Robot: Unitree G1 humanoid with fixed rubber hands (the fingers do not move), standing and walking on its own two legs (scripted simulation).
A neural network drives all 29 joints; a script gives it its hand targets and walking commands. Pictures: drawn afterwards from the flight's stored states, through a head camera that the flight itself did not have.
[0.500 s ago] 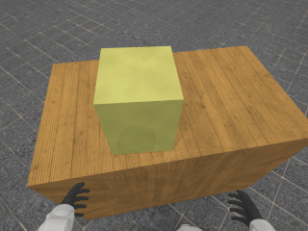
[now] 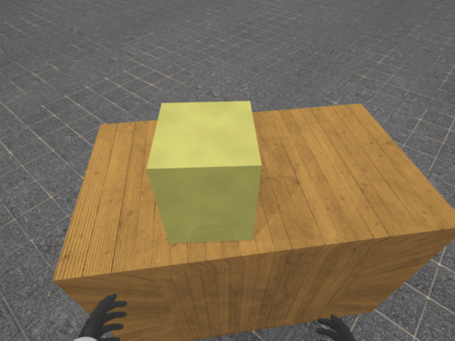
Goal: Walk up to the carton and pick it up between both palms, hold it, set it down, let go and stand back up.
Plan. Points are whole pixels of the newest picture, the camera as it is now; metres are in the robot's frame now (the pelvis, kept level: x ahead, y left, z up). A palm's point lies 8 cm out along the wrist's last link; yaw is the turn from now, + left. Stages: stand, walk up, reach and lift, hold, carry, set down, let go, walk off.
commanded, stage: reach and lift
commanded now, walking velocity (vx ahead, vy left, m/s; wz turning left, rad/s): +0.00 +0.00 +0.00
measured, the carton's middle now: (208, 173) +0.49 +0.06 +0.01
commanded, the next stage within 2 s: none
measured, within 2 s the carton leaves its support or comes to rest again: neither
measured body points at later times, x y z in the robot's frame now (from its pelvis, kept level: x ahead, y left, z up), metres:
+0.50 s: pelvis +0.05 +0.01 +0.02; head +0.05 +0.03 +0.47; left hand +0.22 +0.26 -0.06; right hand +0.21 -0.18 -0.06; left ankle +0.01 +0.13 -0.73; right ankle +0.05 -0.09 -0.73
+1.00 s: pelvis +0.04 +0.04 +0.01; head +0.03 +0.05 +0.46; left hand +0.24 +0.25 -0.03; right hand +0.24 -0.17 -0.03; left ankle +0.01 +0.13 -0.73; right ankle +0.05 -0.09 -0.73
